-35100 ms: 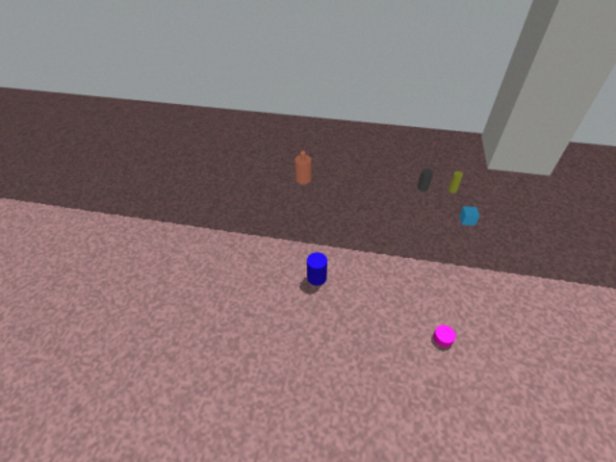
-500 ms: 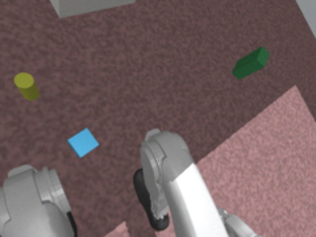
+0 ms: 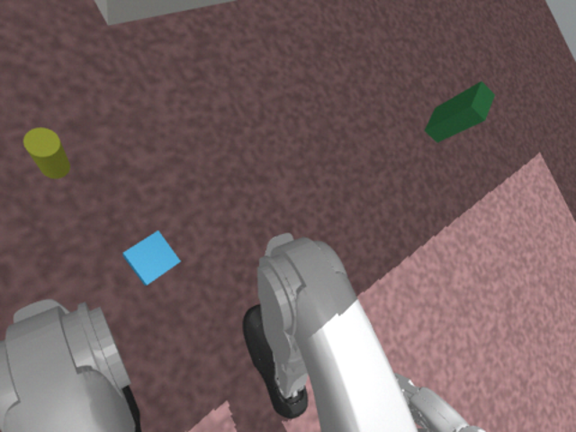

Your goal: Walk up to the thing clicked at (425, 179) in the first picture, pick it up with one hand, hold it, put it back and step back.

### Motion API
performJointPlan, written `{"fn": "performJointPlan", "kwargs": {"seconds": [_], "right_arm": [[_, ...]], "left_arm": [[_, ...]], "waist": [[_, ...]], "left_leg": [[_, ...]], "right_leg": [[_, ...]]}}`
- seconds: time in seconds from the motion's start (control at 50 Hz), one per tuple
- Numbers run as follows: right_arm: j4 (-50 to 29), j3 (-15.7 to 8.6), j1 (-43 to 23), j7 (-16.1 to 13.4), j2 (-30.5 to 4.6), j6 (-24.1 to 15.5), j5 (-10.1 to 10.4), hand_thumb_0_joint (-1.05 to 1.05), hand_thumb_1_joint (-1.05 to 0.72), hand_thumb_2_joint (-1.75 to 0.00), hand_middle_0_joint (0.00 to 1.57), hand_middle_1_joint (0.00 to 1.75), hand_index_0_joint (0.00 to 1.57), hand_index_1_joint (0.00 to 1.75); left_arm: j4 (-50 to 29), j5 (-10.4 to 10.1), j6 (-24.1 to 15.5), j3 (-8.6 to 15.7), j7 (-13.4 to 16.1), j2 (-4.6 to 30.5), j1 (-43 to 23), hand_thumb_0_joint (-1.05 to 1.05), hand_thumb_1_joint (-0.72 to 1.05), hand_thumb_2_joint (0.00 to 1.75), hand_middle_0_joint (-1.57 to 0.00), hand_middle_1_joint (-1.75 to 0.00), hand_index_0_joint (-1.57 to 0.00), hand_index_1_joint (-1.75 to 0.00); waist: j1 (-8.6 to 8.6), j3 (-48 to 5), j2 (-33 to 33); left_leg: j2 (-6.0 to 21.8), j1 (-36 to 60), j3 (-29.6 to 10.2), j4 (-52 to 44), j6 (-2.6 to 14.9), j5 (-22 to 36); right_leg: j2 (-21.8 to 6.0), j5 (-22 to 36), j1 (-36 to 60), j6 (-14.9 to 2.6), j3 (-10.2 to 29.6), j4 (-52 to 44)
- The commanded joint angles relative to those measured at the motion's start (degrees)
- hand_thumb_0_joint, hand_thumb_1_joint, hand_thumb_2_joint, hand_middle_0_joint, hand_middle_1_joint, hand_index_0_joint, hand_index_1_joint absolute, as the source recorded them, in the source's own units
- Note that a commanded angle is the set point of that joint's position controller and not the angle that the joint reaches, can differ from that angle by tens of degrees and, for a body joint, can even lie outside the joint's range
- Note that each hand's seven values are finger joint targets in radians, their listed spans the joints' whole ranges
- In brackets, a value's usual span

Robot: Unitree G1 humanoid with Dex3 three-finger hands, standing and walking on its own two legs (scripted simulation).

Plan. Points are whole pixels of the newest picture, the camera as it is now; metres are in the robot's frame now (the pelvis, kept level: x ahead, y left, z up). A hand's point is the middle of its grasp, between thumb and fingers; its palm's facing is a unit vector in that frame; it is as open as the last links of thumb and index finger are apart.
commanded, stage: open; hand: left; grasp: from above
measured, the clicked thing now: out of the picture +0.45 +0.33 -0.25
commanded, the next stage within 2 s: withdraw in 0.22 s
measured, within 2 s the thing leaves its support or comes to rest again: neither
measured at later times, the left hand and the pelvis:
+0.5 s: hand out of the picture +0.44 +0.34 -0.21, palm faces -0.37 -0.14 -0.92, open 13.9 cm; pelvis +0.00 +0.00 +0.00, yaw +0 degrees
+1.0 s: hand out of the picture +0.41 +0.35 -0.03, palm faces -0.47 -0.12 -0.87, open 14.1 cm; pelvis -0.01 -0.01 +0.08, yaw +7 degrees
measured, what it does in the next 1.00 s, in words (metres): rises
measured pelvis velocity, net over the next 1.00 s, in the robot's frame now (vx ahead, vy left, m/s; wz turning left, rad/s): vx -0.01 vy -0.01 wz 0.12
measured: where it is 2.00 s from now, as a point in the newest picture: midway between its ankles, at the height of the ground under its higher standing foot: (210, 414)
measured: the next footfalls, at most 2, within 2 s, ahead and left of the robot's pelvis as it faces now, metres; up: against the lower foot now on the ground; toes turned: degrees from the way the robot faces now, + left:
none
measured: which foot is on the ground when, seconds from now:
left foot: down 0.00-1.00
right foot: down 0.00-1.00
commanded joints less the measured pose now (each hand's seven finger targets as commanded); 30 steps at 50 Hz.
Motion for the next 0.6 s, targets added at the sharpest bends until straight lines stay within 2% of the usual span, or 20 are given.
{"fn": "performJointPlan", "kwargs": {"seconds": [0.0,0.04,0.08,0.1,0.12,0.16,0.18,0.2,0.24,0.3,0.34,0.38,0.4,0.42,0.44,0.46,0.48,0.52,0.54,0.58], "right_arm": [[0.6,-5.5,10.4,-0.6,-17.8,0.3,0.3,0.00,-0.90,-0.90,0.20,0.30,0.20,0.30],[0.7,-5.5,10.3,-0.6,-17.8,0.4,0.1,0.00,-0.90,-0.90,0.20,0.30,0.20,0.30],[0.6,-5.3,10.9,-0.3,-18.0,0.4,0.2,0.00,-0.90,-0.90,0.20,0.30,0.20,0.30],[-0.1,-5.2,10.4,-0.3,-17.7,0.2,0.2,0.00,-0.89,-0.90,0.20,0.30,0.20,0.30],[0.8,-5.3,9.9,-0.4,-18.0,0.4,0.4,0.00,-0.90,-0.90,0.20,0.30,0.20,0.30],[0.8,-5.5,10.6,-0.6,-18.1,0.8,0.4,0.00,-0.89,-0.90,0.20,0.30,0.20,0.30],[-0.1,-5.3,10.0,-0.4,-17.9,0.7,0.4,0.00,-0.90,-0.90,0.20,0.30,0.20,0.30],[0.4,-5.4,9.5,-0.4,-17.6,0.7,0.3,0.00,-0.89,-0.90,0.20,0.30,0.20,0.30],[-0.3,-5.4,9.2,-0.5,-17.8,0.7,0.7,0.00,-0.89,-0.90,0.20,0.30,0.20,0.30],[-0.3,-5.1,9.3,-0.6,-18.0,0.6,0.6,0.00,-0.89,-0.90,0.20,0.30,0.20,0.30],[0.8,-5.4,10.3,-0.5,-18.0,0.7,0.6,0.00,-0.90,-0.90,0.20,0.30,0.20,0.30],[0.6,-5.5,10.7,-0.3,-17.6,0.5,0.3,0.00,-0.91,-0.90,0.20,0.30,0.20,0.30],[-0.1,-5.6,9.5,-0.2,-17.4,0.2,0.4,0.00,-0.91,-0.90,0.20,0.30,0.20,0.30],[0.0,-5.8,9.5,-0.1,-17.0,0.2,0.5,0.00,-0.91,-0.90,0.20,0.30,0.20,0.30],[0.6,-6.2,10.1,0.2,-16.8,0.0,0.9,0.00,-0.91,-0.90,0.20,0.30,0.20,0.30],[0.2,-7.1,10.0,0.1,-17.1,0.1,1.3,0.00,-0.91,-0.90,0.20,0.30,0.20,0.30],[0.2,-7.9,10.3,0.0,-17.1,0.5,1.8,0.00,-0.91,-0.90,0.20,0.30,0.20,0.30],[0.3,-9.4,10.5,0.3,-16.3,1.2,2.5,0.00,-0.91,-0.90,0.20,0.30,0.20,0.30],[0.4,-10.2,10.7,0.6,-15.9,1.6,3.3,0.00,-0.91,-0.90,0.20,0.30,0.20,0.30],[-0.1,-11.6,11.0,0.4,-15.3,3.1,4.9,0.00,-0.91,-0.90,0.20,0.30,0.20,0.30]], "left_arm": [[-7.5,-1.1,-0.2,0.9,2.0,13.4,-13.5,0.00,-0.42,0.91,-0.18,-0.89,-0.18,-0.89],[-8.5,-1.5,-0.4,0.2,1.7,12.6,-13.8,0.00,-0.44,0.92,-0.16,-0.91,-0.16,-0.91],[-7.7,-0.8,-0.4,-0.3,1.3,13.0,-14.5,0.00,-0.45,0.93,-0.15,-0.93,-0.14,-0.93],[-8.4,-1.2,-0.4,-1.9,1.0,10.5,-15.1,0.00,-0.46,0.94,-0.14,-0.94,-0.13,-0.94],[-8.3,-1.3,-0.7,0.1,1.4,13.7,-14.2,0.00,-0.46,0.94,-0.14,-0.95,-0.13,-0.95],[-7.8,-0.7,-0.7,2.1,1.8,14.9,-11.7,0.00,-0.49,0.97,-0.12,-0.96,-0.11,-0.96],[-7.5,-0.5,-0.7,-0.4,1.5,12.0,-13.1,0.00,-0.48,0.97,-0.11,-0.98,-0.11,-0.98],[-7.3,-0.2,-0.6,0.3,1.6,13.5,-12.5,0.00,-0.49,0.97,-0.10,-0.99,-0.10,-0.99],[-9.1,-1.1,-0.8,-0.5,1.8,11.7,-14.7,0.00,-0.51,1.00,-0.09,-1.00,-0.08,-1.00],[-8.1,-0.3,-0.7,-0.7,2.4,12.5,-14.3,0.00,-0.51,1.01,-0.08,-1.01,-0.08,-1.01],[-7.5,0.0,-0.4,1.4,2.9,14.7,-13.8,0.00,-0.52,0.97,-0.07,-1.01,-0.08,-1.00],[-10.5,0.4,-0.3,1.4,3.2,14.4,-15.2,0.00,-0.53,0.97,-0.07,-1.01,-0.08,-1.00],[-13.3,-0.2,-0.3,0.6,3.2,13.0,-16.5,0.00,-0.53,0.98,-0.07,-1.01,-0.07,-1.00],[-12.7,0.0,0.2,0.2,2.8,12.5,-15.4,0.00,-0.53,0.98,-0.07,-1.01,-0.07,-1.00],[-14.4,-0.7,0.6,-1.2,2.1,11.0,-16.4,0.00,-0.53,0.98,-0.07,-1.01,-0.07,-1.00],[-19.7,-1.0,0.8,1.5,2.0,13.8,-16.5,0.00,-0.54,0.98,-0.06,-1.01,-0.07,-1.00],[-20.2,-1.3,1.6,2.1,1.4,13.8,-13.8,0.00,-0.54,0.99,-0.07,-1.00,-0.07,-1.00],[-22.8,-1.5,3.4,0.8,0.0,10.2,-11.8,0.00,-0.55,0.99,-0.06,-1.00,-0.06,-1.00],[-24.9,-2.3,4.2,0.5,-0.8,8.9,-11.7,0.00,-0.55,0.99,-0.07,-1.00,-0.06,-1.00],[-30.4,-3.7,6.1,0.7,-2.8,7.9,-10.8,0.00,-0.55,0.99,-0.07,-1.00,-0.06,-1.00]], "waist": [[-0.93,-37.1,26.6],[-1.02,-38.1,27.7],[-2.06,-36.2,27.1],[-1.90,-36.2,27.1],[-1.03,-36.4,28.1],[0.15,-37.6,28.0],[-0.95,-35.7,28.0],[-0.44,-36.1,28.2],[-0.77,-36.6,28.4],[-1.03,-36.3,27.8],[-0.68,-36.8,27.9],[-0.72,-38.5,30.5],[-0.11,-39.8,31.1],[-0.24,-39.6,31.4],[-0.06,-39.6,32.1],[1.83,-43.9,34.7],[3.68,-46.3,35.8],[4.43,-47.7,37.4],[4.80,-48.4,36.9],[6.80,-53.5,36.7]], "left_leg": [[0.9,28.2,8.4,-13.5,2.44,11.5],[1.0,29.5,8.4,-13.7,2.34,12.5],[0.9,28.8,8.3,-13.1,2.46,11.7],[0.8,29.5,8.3,-13.7,2.25,11.8],[1.0,29.3,8.1,-14.1,2.28,10.8],[1.0,29.7,8.2,-14.7,2.14,10.9],[0.7,29.2,8.3,-14.4,1.99,10.7],[1.0,29.7,8.2,-14.6,2.11,9.6],[0.8,29.9,7.8,-15.1,1.90,10.0],[0.8,29.0,8.1,-14.7,2.23,10.1],[1.0,29.4,8.2,-14.3,2.19,10.9],[1.0,31.9,8.4,-14.5,1.91,12.3],[0.9,32.0,8.5,-14.7,1.87,12.3],[0.9,31.6,8.8,-14.8,2.00,11.2],[0.7,31.8,9.0,-15.1,1.85,10.9],[0.7,34.1,9.1,-16.2,1.62,12.0],[0.6,35.7,9.1,-16.8,1.31,12.9],[0.5,37.1,9.8,-17.8,1.14,13.9],[0.4,36.9,10.2,-18.2,1.24,14.2],[0.1,37.6,11.2,-19.3,1.69,15.4]], "right_leg": [[1.6,16.1,18.8,-4.73,-7.0,-12.8],[1.7,17.2,19.6,-4.60,-7.0,-13.0],[1.5,16.5,18.5,-4.61,-7.1,-12.4],[1.5,16.2,18.2,-4.76,-7.4,-12.7],[1.7,15.2,18.3,-4.89,-7.3,-12.8],[1.7,14.9,19.2,-5.00,-7.1,-12.7],[1.5,14.6,17.4,-5.13,-7.5,-12.4],[1.7,13.9,17.1,-5.10,-7.3,-12.4],[1.5,14.0,16.7,-5.18,-7.7,-12.3],[1.7,14.5,17.5,-4.96,-7.3,-12.6],[1.7,15.2,17.6,-4.95,-7.0,-12.3],[1.6,16.5,18.0,-5.08,-7.0,-11.9],[1.5,16.4,17.7,-5.04,-7.1,-12.4],[1.6,15.7,17.5,-5.16,-6.9,-12.6],[1.4,15.3,16.7,-5.19,-6.7,-12.5],[1.3,15.8,17.7,-5.43,-6.6,-12.7],[1.0,16.2,17.1,-5.68,-6.5,-12.3],[0.8,17.0,16.6,-5.82,-5.8,-12.5],[0.8,17.3,16.6,-5.88,-5.3,-12.9],[0.6,18.5,18.4,-5.87,-4.1,-14.5]]}}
